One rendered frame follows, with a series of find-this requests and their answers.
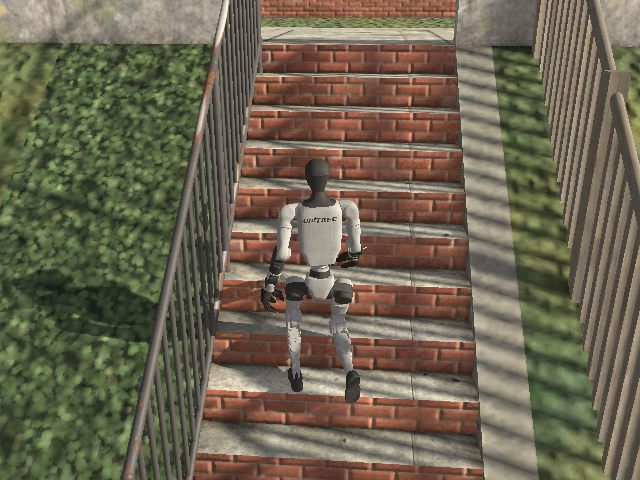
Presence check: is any robot left thigh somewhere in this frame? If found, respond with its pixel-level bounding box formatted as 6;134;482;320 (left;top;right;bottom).
285;276;306;327

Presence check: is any right robot shin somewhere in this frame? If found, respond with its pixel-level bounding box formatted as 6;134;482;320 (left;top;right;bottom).
334;319;354;376

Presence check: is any right robot forearm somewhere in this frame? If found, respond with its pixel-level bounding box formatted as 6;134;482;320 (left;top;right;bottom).
348;239;363;261

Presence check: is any left robot forearm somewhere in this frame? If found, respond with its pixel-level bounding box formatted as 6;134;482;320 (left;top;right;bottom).
263;246;285;292

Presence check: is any robot right hand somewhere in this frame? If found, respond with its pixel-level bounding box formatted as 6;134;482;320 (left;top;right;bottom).
336;251;359;268

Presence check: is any left robot upper arm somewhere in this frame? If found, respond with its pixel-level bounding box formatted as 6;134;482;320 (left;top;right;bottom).
276;203;298;261

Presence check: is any right robot upper arm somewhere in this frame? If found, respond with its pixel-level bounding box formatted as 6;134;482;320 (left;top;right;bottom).
339;200;361;253

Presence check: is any robot left hand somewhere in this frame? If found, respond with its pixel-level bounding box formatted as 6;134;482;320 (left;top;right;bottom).
261;288;284;313

